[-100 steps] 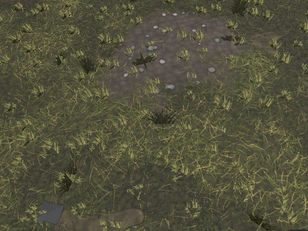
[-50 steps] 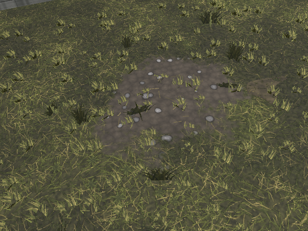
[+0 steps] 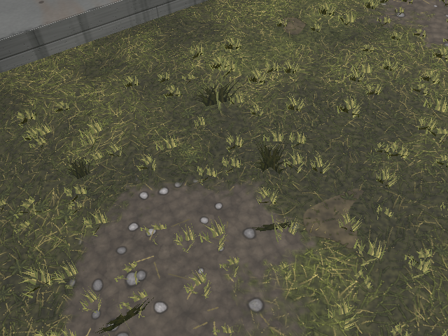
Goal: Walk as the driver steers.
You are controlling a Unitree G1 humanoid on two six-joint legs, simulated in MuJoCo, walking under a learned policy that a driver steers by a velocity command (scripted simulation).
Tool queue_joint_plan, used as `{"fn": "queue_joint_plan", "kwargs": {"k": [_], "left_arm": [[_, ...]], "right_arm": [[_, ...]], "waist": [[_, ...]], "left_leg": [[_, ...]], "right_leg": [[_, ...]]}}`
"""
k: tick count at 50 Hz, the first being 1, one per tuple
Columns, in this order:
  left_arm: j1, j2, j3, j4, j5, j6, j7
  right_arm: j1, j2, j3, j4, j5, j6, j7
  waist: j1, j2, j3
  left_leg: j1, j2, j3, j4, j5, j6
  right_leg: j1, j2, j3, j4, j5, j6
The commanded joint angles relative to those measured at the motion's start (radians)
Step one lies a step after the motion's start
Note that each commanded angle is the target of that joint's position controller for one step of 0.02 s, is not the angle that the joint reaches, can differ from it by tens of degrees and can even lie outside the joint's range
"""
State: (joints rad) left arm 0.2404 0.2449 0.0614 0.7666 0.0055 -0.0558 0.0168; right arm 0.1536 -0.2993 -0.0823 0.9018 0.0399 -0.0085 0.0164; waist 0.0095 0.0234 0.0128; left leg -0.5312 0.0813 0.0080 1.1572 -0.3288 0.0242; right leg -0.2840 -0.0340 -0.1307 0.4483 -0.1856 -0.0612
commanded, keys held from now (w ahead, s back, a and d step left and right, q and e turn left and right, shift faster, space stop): w+q+shift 0.68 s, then w+shift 0.06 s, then shift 0.14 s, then e+shift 0.12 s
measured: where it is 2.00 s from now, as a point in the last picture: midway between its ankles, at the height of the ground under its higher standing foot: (103, 267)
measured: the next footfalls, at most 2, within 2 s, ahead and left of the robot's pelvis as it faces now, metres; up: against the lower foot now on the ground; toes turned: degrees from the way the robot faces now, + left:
left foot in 0.46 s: +0.37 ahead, +0.25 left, +0.00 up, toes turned +29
right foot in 0.92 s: +0.83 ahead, +0.43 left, +0.00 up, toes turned +46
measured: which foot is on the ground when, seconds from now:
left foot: up 0.00-0.44, down 0.46-0.90, up 0.92-1.00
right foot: down 0.00-0.46, up 0.48-0.90, down 0.92-1.00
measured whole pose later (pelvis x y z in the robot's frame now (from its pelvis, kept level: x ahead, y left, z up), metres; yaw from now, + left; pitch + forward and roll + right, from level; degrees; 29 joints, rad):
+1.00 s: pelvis +0.63 +0.36 -0.03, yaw +44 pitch +2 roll -3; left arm 0.03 0.26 0.06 0.67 0.01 -0.14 -0.05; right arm 0.32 -0.26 -0.06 0.81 0.01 -0.03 -0.01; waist -0.03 0.01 0.09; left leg -0.21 -0.13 -0.19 1.32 -0.57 0.00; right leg -0.53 0.10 -0.03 0.50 -0.01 -0.06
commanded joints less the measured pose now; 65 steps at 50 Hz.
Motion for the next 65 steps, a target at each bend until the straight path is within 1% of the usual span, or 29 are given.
{"fn": "queue_joint_plan", "kwargs": {"k": [1, 9, 17, 20, 22, 23, 24, 25, 26, 27, 28, 29, 31, 33, 36, 38, 41, 44, 45, 46, 47, 48, 49, 50, 51, 52, 57, 61, 65], "left_arm": [[0.011, 0.153, 0.048, -0.042, 0.007, -0.051, 0.021], [0.055, 0.134, 0.051, -0.001, 0.016, -0.046, 0.029], [0.038, 0.172, 0.064, 0.012, 0.005, -0.015, 0.008], [-0.031, 0.242, 0.080, -0.009, -0.024, 0.010, -0.012], [-0.085, 0.281, 0.084, -0.020, -0.056, 0.015, -0.029], [-0.131, 0.218, 0.061, -0.030, -0.049, 0.002, -0.029], [-0.087, 0.003, 0.005, -0.062, -0.013, -0.040, -0.031], [-0.070, -0.009, -0.011, -0.176, -0.033, -0.099, -0.021], [-0.238, 0.116, 0.009, -0.197, -0.068, -0.130, -0.009], [-0.259, 0.115, 0.011, -0.205, -0.081, -0.141, -0.007], [-0.245, 0.102, 0.006, -0.176, -0.046, -0.137, 0.004], [-0.197, 0.101, 0.012, -0.162, -0.025, -0.124, 0.001], [-0.157, 0.115, 0.022, -0.151, -0.010, -0.094, -0.007], [-0.247, 0.110, 0.019, -0.177, 0.002, -0.080, -0.006], [-0.407, 0.033, -0.005, -0.235, 0.004, -0.086, -0.023], [-0.471, 0.005, -0.013, -0.259, 0.000, -0.095, -0.040], [-0.506, 0.034, 0.007, -0.288, -0.001, -0.115, -0.060], [-0.343, 0.113, 0.046, -0.261, 0.000, -0.127, -0.054], [-0.153, 0.140, 0.056, -0.212, -0.004, -0.128, -0.048], [0.097, 0.170, 0.054, -0.146, 0.007, -0.116, -0.042], [0.145, 0.208, 0.041, -0.089, 0.053, -0.111, -0.059], [0.195, 0.165, 0.044, -0.056, 0.021, -0.107, -0.079], [0.061, 0.126, 0.037, -0.100, -0.001, -0.085, -0.071], [-0.061, 0.086, 0.018, -0.125, -0.016, -0.066, -0.065], [-0.101, 0.086, 0.008, -0.128, -0.022, -0.056, -0.060], [-0.092, 0.138, 0.023, -0.122, -0.012, -0.051, -0.051], [-0.074, 0.197, 0.048, -0.113, -0.007, -0.017, -0.023], [-0.067, 0.226, 0.066, -0.136, -0.037, 0.044, 0.008], [-0.041, 0.204, 0.070, -0.159, -0.030, 0.083, 0.026]], "right_arm": [[-0.045, -0.079, -0.033, -0.052, 0.000, -0.016, -0.007], [-0.049, -0.029, -0.028, -0.089, -0.009, 0.000, 0.001], [-0.121, -0.007, 0.005, -0.159, 0.012, -0.014, 0.051], [0.012, -0.070, -0.018, -0.150, 0.026, -0.003, 0.046], [0.299, -0.193, -0.082, -0.107, 0.042, 0.013, 0.029], [0.482, -0.263, -0.122, -0.045, 0.036, 0.021, 0.014], [0.380, -0.309, -0.114, -0.045, 0.020, 0.019, 0.023], [0.338, -0.260, -0.069, -0.109, -0.018, -0.032, 0.048], [0.362, -0.176, -0.057, -0.114, -0.016, -0.065, 0.062], [0.356, -0.159, -0.051, -0.108, -0.021, -0.085, 0.061], [0.297, -0.125, -0.037, -0.118, -0.021, -0.100, 0.060], [0.219, -0.101, -0.028, -0.145, -0.031, -0.102, 0.049], [0.176, -0.094, -0.020, -0.183, -0.026, -0.104, 0.023], [0.217, -0.082, -0.015, -0.186, -0.009, -0.104, -0.005], [0.272, -0.042, -0.004, -0.168, -0.005, -0.082, -0.042], [0.321, -0.039, -0.005, -0.148, -0.013, -0.070, -0.045], [0.401, -0.028, -0.007, -0.093, -0.016, -0.050, -0.053], [0.346, -0.081, -0.029, -0.106, -0.025, -0.044, -0.070], [0.243, -0.114, -0.036, -0.135, -0.033, -0.050, -0.064], [0.155, -0.070, -0.021, -0.182, -0.063, -0.055, -0.052], [0.441, 0.083, 0.013, -0.146, -0.058, -0.047, -0.042], [0.547, -0.025, 0.021, -0.096, -0.009, -0.041, -0.026], [0.359, -0.093, 0.008, -0.141, -0.012, -0.034, -0.018], [0.186, -0.112, 0.008, -0.205, -0.045, -0.038, -0.020], [0.088, -0.103, 0.006, -0.233, -0.064, -0.042, -0.023], [0.066, -0.082, 0.007, -0.264, -0.069, -0.041, -0.025], [0.074, -0.014, 0.031, -0.291, -0.066, -0.034, -0.058], [-0.016, -0.044, 0.024, -0.307, -0.056, -0.007, -0.059], [-0.096, -0.058, 0.015, -0.330, -0.039, -0.017, -0.047]], "waist": [[0.016, -0.105, -0.053], [-0.006, -0.095, 0.071], [-0.010, -0.065, 0.173], [-0.099, -0.130, 0.094], [-0.268, -0.162, -0.079], [-0.354, -0.031, -0.090], [-0.170, 0.343, 0.005], [-0.065, 0.348, -0.239], [-0.139, 0.119, -0.176], [-0.100, 0.027, -0.082], [-0.058, -0.069, -0.064], [0.000, -0.088, -0.036], [0.032, -0.054, -0.007], [0.000, -0.059, 0.050], [-0.067, 0.017, 0.089], [-0.124, 0.056, 0.090], [-0.164, 0.098, 0.064], [-0.049, 0.163, -0.052], [0.076, 0.167, -0.123], [0.176, 0.136, -0.283], [0.011, -0.356, -0.469], [0.055, -0.346, -0.651], [0.067, -0.241, -0.519], [0.047, -0.069, -0.331], [0.019, 0.035, -0.190], [-0.011, 0.028, -0.138], [-0.065, -0.055, -0.163], [-0.049, -0.095, -0.186], [-0.013, -0.187, -0.115]], "left_leg": [[-0.256, 0.067, -0.086, 0.009, 0.146, -0.004], [-0.431, 0.092, -0.060, -0.006, 0.276, -0.049], [-0.367, 0.121, 0.070, -0.229, 0.270, 0.054], [-0.056, 0.003, 0.220, -0.248, 0.130, 0.115], [0.383, -0.119, 0.242, -0.304, 0.056, 0.187], [0.659, -0.157, 0.136, -0.414, 0.067, 0.221], [0.725, -0.036, -0.275, -0.524, 0.038, 0.294], [0.848, 0.143, -0.908, -0.847, -0.371, 0.437], [0.811, 0.179, -0.930, -0.965, -0.382, 0.362], [0.713, 0.196, -0.893, -0.963, -0.354, 0.353], [0.579, 0.165, -0.803, -0.919, -0.284, 0.324], [0.427, 0.120, -0.711, -0.875, -0.225, 0.316], [0.324, 0.050, -0.572, -0.911, -0.139, 0.310], [0.268, 0.000, -0.453, -0.950, 0.025, 0.291], [0.248, -0.088, -0.276, -0.912, 0.293, 0.221], [0.238, -0.081, -0.255, -0.920, 0.363, 0.184], [0.400, -0.050, -0.276, -0.833, 0.547, 0.134], [0.546, -0.032, -0.309, -0.621, 0.933, 0.076], [0.515, -0.051, -0.263, -0.443, 0.978, 0.045], [0.376, -0.079, -0.239, -0.153, 0.779, 0.016], [0.038, -0.278, -0.251, 0.374, -0.384, -0.080], [-0.077, -0.242, -0.351, 0.493, -0.342, -0.067], [-0.110, -0.145, -0.259, 0.445, -0.255, -0.066], [-0.112, -0.113, -0.187, 0.323, -0.173, -0.057], [-0.112, -0.108, -0.146, 0.260, -0.148, -0.063], [-0.069, -0.107, -0.142, 0.213, -0.119, -0.067], [0.039, -0.107, -0.116, -0.145, -0.107, -0.098], [0.117, -0.152, -0.135, -0.306, 0.096, -0.110], [0.165, -0.173, -0.160, -0.527, 0.112, -0.105]], "right_leg": [[0.257, -0.296, 0.302, -0.345, -0.379, -0.069], [0.296, -0.321, 0.050, -0.384, -0.263, -0.069], [0.412, -0.306, -0.208, -0.375, -0.051, -0.037], [0.394, -0.288, -0.276, -0.159, 0.668, -0.023], [0.297, -0.268, -0.256, 0.271, 0.998, -0.004], [0.042, -0.194, -0.212, 0.680, 0.667, 0.052], [-0.331, 0.014, -0.082, 1.111, -0.396, 0.097], [-0.553, 0.107, 0.215, 1.231, -0.450, 0.092], [-0.595, 0.059, 0.267, 1.172, -0.318, 0.049], [-0.633, 0.031, 0.253, 1.096, -0.240, 0.025], [-0.551, -0.023, 0.275, 1.023, -0.178, 0.014], [-0.464, -0.048, 0.292, 0.951, -0.117, 0.018], [-0.393, -0.065, 0.288, 0.816, -0.080, 0.047], [-0.369, -0.059, 0.244, 0.608, -0.024, 0.085], [-0.320, 0.008, 0.142, 0.269, 0.250, 0.122], [-0.240, 0.045, 0.092, 0.111, 0.392, 0.111], [-0.216, 0.097, 0.081, -0.023, 0.486, 0.063], [-0.067, 0.142, 0.076, -0.023, 0.422, 0.012], [0.110, 0.110, 0.071, -0.062, 0.543, -0.005], [0.420, -0.036, 0.175, 0.040, 0.702, -0.038], [0.810, -0.374, 0.640, 0.178, 1.134, -0.285], [0.941, -0.399, 0.909, 0.079, 0.744, -0.369], [0.795, -0.307, 0.780, 0.004, 0.514, -0.311], [0.556, -0.221, 0.662, -0.044, 0.459, -0.245], [0.352, -0.177, 0.607, -0.080, 0.504, -0.223], [0.221, -0.152, 0.593, -0.115, 0.556, -0.225], [0.003, -0.094, 0.499, -0.116, 0.740, -0.224], [-0.089, -0.035, 0.537, -0.129, 0.265, -0.149], [-0.078, -0.006, 0.632, -0.125, -0.060, -0.101]]}}
Keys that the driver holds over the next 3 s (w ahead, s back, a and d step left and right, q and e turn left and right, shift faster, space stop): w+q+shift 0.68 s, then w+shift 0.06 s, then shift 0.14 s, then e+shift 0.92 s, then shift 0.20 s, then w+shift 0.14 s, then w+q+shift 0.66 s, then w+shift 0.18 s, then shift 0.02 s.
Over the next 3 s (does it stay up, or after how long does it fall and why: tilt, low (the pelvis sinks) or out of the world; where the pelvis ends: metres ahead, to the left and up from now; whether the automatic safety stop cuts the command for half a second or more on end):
stays up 1.29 0.65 -0.02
